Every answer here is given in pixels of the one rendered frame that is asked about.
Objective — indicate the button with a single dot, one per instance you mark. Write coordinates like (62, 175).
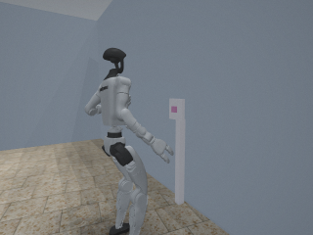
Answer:
(173, 109)

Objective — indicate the panel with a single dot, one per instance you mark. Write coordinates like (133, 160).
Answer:
(180, 133)

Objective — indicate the left robot foot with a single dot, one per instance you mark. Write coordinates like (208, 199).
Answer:
(117, 231)

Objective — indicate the right robot upper arm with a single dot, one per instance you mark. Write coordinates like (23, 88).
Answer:
(122, 85)

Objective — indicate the robot right thigh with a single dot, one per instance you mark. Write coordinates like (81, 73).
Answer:
(129, 158)

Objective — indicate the robot right hand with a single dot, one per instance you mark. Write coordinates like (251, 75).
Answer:
(159, 146)

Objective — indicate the right robot forearm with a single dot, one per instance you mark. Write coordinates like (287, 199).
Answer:
(140, 131)

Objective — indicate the left robot upper arm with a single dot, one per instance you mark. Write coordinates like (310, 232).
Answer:
(90, 108)

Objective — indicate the left robot forearm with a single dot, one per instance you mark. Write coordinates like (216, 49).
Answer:
(99, 109)

